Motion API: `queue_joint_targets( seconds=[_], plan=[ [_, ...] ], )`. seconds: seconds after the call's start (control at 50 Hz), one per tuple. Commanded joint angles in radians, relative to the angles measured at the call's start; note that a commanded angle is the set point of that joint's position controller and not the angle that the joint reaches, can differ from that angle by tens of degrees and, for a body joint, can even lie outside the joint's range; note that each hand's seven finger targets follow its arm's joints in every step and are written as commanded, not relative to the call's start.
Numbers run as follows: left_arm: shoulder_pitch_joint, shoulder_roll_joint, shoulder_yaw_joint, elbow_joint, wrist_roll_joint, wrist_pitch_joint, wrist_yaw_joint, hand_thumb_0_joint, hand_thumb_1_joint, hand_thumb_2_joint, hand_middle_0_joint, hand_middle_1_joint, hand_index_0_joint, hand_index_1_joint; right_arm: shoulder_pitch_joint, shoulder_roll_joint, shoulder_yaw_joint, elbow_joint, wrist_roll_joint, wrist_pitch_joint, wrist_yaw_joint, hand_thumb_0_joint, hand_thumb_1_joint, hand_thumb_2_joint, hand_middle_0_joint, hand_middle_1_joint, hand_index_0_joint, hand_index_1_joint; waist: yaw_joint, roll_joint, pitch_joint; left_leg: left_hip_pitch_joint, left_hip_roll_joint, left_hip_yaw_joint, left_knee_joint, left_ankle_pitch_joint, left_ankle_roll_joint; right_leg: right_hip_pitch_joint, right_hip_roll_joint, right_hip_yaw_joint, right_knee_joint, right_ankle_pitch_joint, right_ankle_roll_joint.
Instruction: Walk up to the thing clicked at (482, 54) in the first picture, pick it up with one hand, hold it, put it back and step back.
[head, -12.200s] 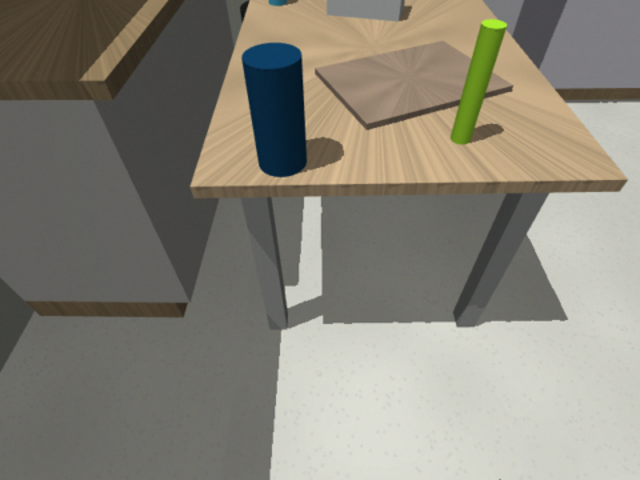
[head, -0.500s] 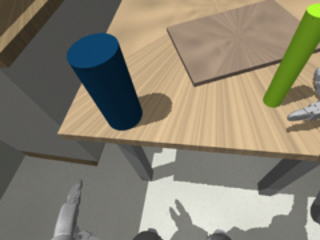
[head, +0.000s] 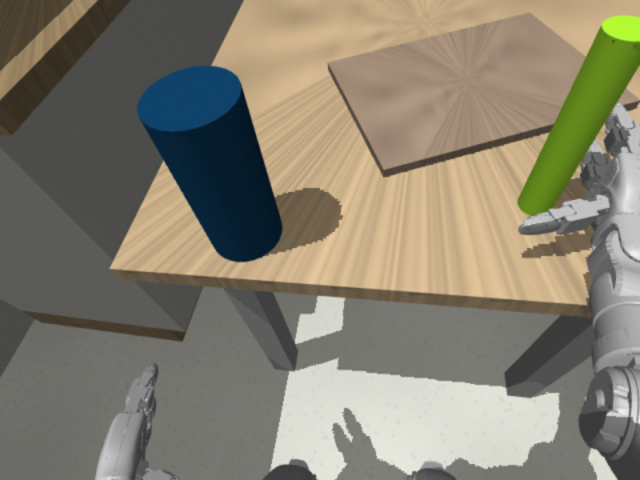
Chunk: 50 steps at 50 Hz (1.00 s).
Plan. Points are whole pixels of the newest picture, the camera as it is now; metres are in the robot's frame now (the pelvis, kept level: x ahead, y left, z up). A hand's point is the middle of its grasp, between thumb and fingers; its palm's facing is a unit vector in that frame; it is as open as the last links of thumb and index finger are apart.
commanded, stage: rest palm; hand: right
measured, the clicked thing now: (571, 135) +0.49 -0.22 +0.14
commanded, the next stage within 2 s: close in 0.10 s
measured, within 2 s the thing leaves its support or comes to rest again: leaves its support in 1.44 s
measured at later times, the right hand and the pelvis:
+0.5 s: hand (549, 168) +0.48 -0.21 +0.09, palm faces +0.16 +0.99 +0.01, open 16.3 cm; pelvis +0.00 +0.01 +0.00, yaw +0 degrees
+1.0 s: hand (548, 173) +0.48 -0.21 +0.09, palm faces +0.14 +0.99 +0.01, open 9.9 cm; pelvis +0.01 +0.00 +0.00, yaw +0 degrees
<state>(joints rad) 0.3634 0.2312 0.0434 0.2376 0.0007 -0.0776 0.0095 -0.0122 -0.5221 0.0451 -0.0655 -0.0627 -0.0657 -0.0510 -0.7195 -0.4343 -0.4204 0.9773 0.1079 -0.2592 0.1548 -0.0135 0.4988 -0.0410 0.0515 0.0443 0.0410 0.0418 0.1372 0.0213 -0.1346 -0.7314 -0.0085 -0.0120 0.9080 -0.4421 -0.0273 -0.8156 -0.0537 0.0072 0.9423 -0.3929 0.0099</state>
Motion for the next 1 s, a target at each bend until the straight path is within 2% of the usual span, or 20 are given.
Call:
queue_joint_targets(
  seconds=[0.0, 0.08, 0.16, 0.2, 0.26, 0.34, 0.44, 0.5, 0.54, 0.62, 0.66, 0.7, 0.74, 0.78, 0.8, 0.86, 0.88, 0.92, 0.96, 0.98],
  plan=[
    [-0.011, 0.136, 0.078, -0.161, 0.005, -0.038, 0.013, 0.000, -0.604, 0.086, -0.052, -0.042, -0.034, -0.062, -0.437, -0.222, -0.009, -0.226, -0.002, -0.076, -0.025, 0.000, 0.452, -0.036, 0.064, 0.029, 0.055, 0.029, -0.013, -0.153, -0.358, 0.028, -0.029, 0.035, -0.105, 0.245, 0.045, 0.353, 0.018, 0.005, -0.113, 0.224, -0.016],
    [-0.041, 0.129, 0.060, -0.249, 0.003, -0.038, 0.011, 0.000, -0.607, 0.089, -0.053, -0.043, -0.034, -0.063, -0.446, -0.217, 0.000, -0.286, -0.001, -0.080, -0.035, 0.000, 0.458, -0.027, 0.072, 0.025, 0.062, 0.026, -0.018, -0.139, -0.455, 0.122, -0.026, 0.025, -0.114, 0.313, 0.037, 0.387, 0.027, -0.005, -0.100, 0.265, -0.021],
    [0.002, 0.175, 0.115, -0.236, 0.001, -0.027, 0.010, 0.000, -0.610, 0.089, -0.052, -0.042, -0.034, -0.062, -0.373, -0.177, 0.011, -0.206, 0.002, -0.059, -0.027, 0.000, 0.509, -0.001, 0.089, 0.019, 0.081, 0.020, 0.011, -0.072, -0.419, 0.129, -0.024, 0.022, -0.119, 0.372, 0.021, 0.354, 0.028, -0.006, -0.084, 0.298, -0.033],
    [0.011, 0.171, 0.112, -0.214, 0.000, -0.021, 0.009, 0.000, -0.573, 0.061, -0.056, -0.052, -0.049, -0.059, -0.433, -0.261, -0.043, -0.288, 0.000, -0.071, -0.039, 0.000, 0.498, 0.000, 0.184, 0.031, 0.177, 0.031, -0.006, -0.087, -0.410, 0.130, -0.022, 0.016, -0.118, 0.380, 0.021, 0.337, 0.028, -0.010, -0.084, 0.300, -0.034],
    [0.006, 0.118, 0.077, -0.170, 0.002, -0.021, 0.002, 0.000, -0.562, 0.059, -0.052, -0.052, -0.049, -0.056, -0.420, -0.193, -0.016, -0.216, 0.000, -0.084, -0.037, 0.000, 0.544, 0.000, 0.331, 0.113, 0.319, 0.114, 0.002, -0.087, -0.329, 0.068, -0.025, 0.022, -0.105, 0.328, 0.027, 0.305, 0.025, -0.004, -0.085, 0.266, -0.032],
    [-0.012, 0.129, 0.072, -0.198, 0.012, -0.021, 0.004, 0.000, -0.556, 0.054, -0.052, -0.053, -0.051, -0.054, -0.506, -0.281, -0.041, -0.237, -0.026, -0.112, -0.038, 0.000, 0.510, 0.000, 0.337, 0.131, 0.325, 0.132, 0.008, -0.127, -0.406, 0.076, -0.021, 0.008, -0.087, 0.345, 0.028, 0.325, 0.024, -0.006, -0.064, 0.281, -0.032],
    [-0.019, 0.160, 0.088, -0.245, 0.010, -0.017, 0.004, 0.000, -0.559, 0.058, -0.050, -0.052, -0.048, -0.054, -0.555, -0.268, -0.010, -0.265, -0.017, -0.091, -0.011, 0.000, 0.459, -0.075, 0.465, 0.243, 0.453, 0.244, 0.020, -0.174, -0.515, 0.109, -0.026, 0.019, -0.091, 0.391, 0.029, 0.412, 0.025, -0.001, -0.058, 0.352, -0.028],
    [-0.015, 0.129, 0.058, -0.176, 0.003, -0.015, 0.000, 0.000, -0.561, 0.059, -0.051, -0.053, -0.049, -0.055, -0.433, -0.182, 0.024, -0.038, -0.014, -0.052, 0.003, 0.000, 0.471, -0.095, 0.522, 0.284, 0.513, 0.285, 0.040, -0.085, -0.329, 0.054, -0.024, 0.012, -0.116, 0.311, 0.020, 0.261, 0.026, 0.000, -0.067, 0.224, -0.038],
    [-0.087, 0.194, 0.109, -0.268, 0.004, -0.023, 0.011, 0.000, -0.560, 0.057, -0.051, -0.052, -0.050, -0.053, -0.579, -0.363, -0.076, -0.233, -0.016, -0.081, -0.010, 0.000, 0.466, -0.103, 0.585, 0.317, 0.576, 0.318, 0.019, -0.119, -0.467, 0.101, -0.021, 0.008, -0.111, 0.314, 0.023, 0.315, 0.021, 0.003, -0.070, 0.240, -0.034],
    [0.017, 0.141, 0.072, -0.181, 0.005, -0.015, -0.005, 0.000, -0.554, 0.058, -0.049, -0.054, -0.050, -0.053, -0.385, -0.167, 0.020, -0.032, -0.009, -0.054, 0.005, 0.000, 0.437, -0.183, 0.697, 0.420, 0.692, 0.422, 0.007, -0.086, -0.365, 0.073, -0.036, 0.035, -0.104, 0.315, 0.029, 0.306, 0.027, 0.005, -0.087, 0.260, -0.030],
    [-0.054, 0.177, 0.091, -0.299, 0.001, -0.020, 0.000, 0.000, -0.550, 0.054, -0.048, -0.052, -0.049, -0.051, -0.506, -0.329, -0.063, -0.257, -0.009, -0.081, -0.002, 0.000, 0.402, -0.186, 0.730, 0.435, 0.722, 0.437, -0.014, -0.131, -0.563, 0.157, -0.032, 0.031, -0.090, 0.399, 0.026, 0.396, 0.023, 0.003, -0.072, 0.367, -0.026],
    [0.041, 0.149, 0.082, -0.193, 0.007, -0.004, -0.007, 0.000, -0.552, 0.056, -0.046, -0.051, -0.047, -0.051, -0.473, -0.221, 0.000, -0.215, -0.001, -0.069, 0.001, 0.000, 0.340, -0.248, 0.785, 0.498, 0.776, 0.499, -0.002, -0.170, -0.458, 0.103, -0.034, 0.032, -0.093, 0.404, 0.031, 0.399, 0.026, -0.003, -0.075, 0.397, -0.022],
    [0.045, 0.141, 0.086, -0.133, 0.003, 0.001, -0.007, 0.000, -0.548, 0.052, -0.050, -0.054, -0.052, -0.052, -0.412, -0.210, -0.011, -0.134, 0.001, -0.059, -0.012, 0.000, 0.310, -0.306, 0.814, 0.547, 0.809, 0.549, -0.001, -0.129, -0.346, 0.064, -0.034, 0.033, -0.101, 0.360, 0.031, 0.334, 0.028, 0.000, -0.090, 0.337, -0.025],
    [-0.093, 0.181, 0.109, -0.266, 0.006, -0.013, 0.003, 0.000, -0.545, 0.049, -0.049, -0.053, -0.052, -0.050, -0.586, -0.334, -0.069, -0.313, -0.009, -0.091, -0.034, 0.000, 0.261, -0.344, 0.863, 0.592, 0.857, 0.593, 0.008, -0.126, -0.475, 0.107, -0.029, 0.021, -0.105, 0.361, 0.028, 0.368, 0.021, 0.001, -0.083, 0.309, -0.032],
    [-0.080, 0.172, 0.106, -0.249, 0.007, -0.011, 0.005, 0.000, -0.544, 0.049, -0.049, -0.052, -0.051, -0.049, -0.587, -0.331, -0.063, -0.306, -0.013, -0.095, -0.043, 0.000, 0.227, -0.389, 0.882, 0.629, 0.877, 0.630, 0.006, -0.140, -0.457, 0.113, -0.027, 0.017, -0.106, 0.365, 0.029, 0.361, 0.025, -0.005, -0.081, 0.297, -0.032],
    [0.043, 0.100, 0.050, -0.139, 0.006, 0.001, -0.006, 0.000, -0.533, 0.043, -0.049, -0.056, -0.055, -0.049, -0.319, -0.103, 0.039, -0.003, -0.010, -0.067, -0.018, 0.000, 0.133, -0.520, 0.918, 0.727, 0.918, 0.728, 0.040, -0.059, -0.271, 0.038, -0.035, 0.031, -0.111, 0.314, 0.030, 0.286, 0.025, 0.000, -0.087, 0.253, -0.035],
    [-0.024, 0.129, 0.062, -0.250, 0.003, -0.011, -0.004, 0.000, -0.532, 0.041, -0.049, -0.054, -0.054, -0.048, -0.346, -0.144, 0.026, -0.061, -0.011, -0.079, -0.011, 0.000, 0.099, -0.556, 0.945, 0.761, 0.944, 0.762, 0.035, -0.063, -0.371, 0.071, -0.035, 0.033, -0.107, 0.333, 0.028, 0.326, 0.023, 0.005, -0.085, 0.285, -0.034],
    [0.004, 0.181, 0.098, -0.301, 0.010, -0.006, 0.004, 0.000, -0.529, 0.038, -0.047, -0.052, -0.053, -0.045, -0.557, -0.363, -0.051, -0.348, -0.030, -0.106, -0.017, 0.000, -0.011, -0.637, 1.023, 0.846, 1.018, 0.847, 0.001, -0.187, -0.606, 0.131, -0.031, 0.026, -0.087, 0.431, 0.029, 0.493, 0.018, 0.000, -0.064, 0.446, -0.023],
    [0.100, 0.123, 0.073, -0.143, 0.009, 0.009, -0.009, 0.000, -0.532, 0.042, -0.047, -0.055, -0.053, -0.048, -0.371, -0.131, 0.051, -0.101, -0.008, -0.062, 0.005, 0.000, -0.078, -0.730, 1.092, 0.933, 1.089, 0.935, 0.016, -0.184, -0.374, 0.026, -0.037, 0.039, -0.094, 0.361, 0.034, 0.422, 0.020, 0.003, -0.079, 0.416, -0.018],
    [0.112, 0.137, 0.094, -0.084, 0.004, 0.012, -0.007, 0.000, -0.527, 0.035, -0.051, -0.058, -0.059, -0.049, -0.351, -0.142, 0.021, -0.059, 0.010, -0.058, 0.004, 0.000, -0.118, -0.747, 1.114, 0.950, 1.110, 0.951, 0.029, -0.141, -0.262, -0.003, -0.036, 0.043, -0.105, 0.317, 0.035, 0.340, 0.022, 0.008, -0.094, 0.344, -0.018]
  ],
)
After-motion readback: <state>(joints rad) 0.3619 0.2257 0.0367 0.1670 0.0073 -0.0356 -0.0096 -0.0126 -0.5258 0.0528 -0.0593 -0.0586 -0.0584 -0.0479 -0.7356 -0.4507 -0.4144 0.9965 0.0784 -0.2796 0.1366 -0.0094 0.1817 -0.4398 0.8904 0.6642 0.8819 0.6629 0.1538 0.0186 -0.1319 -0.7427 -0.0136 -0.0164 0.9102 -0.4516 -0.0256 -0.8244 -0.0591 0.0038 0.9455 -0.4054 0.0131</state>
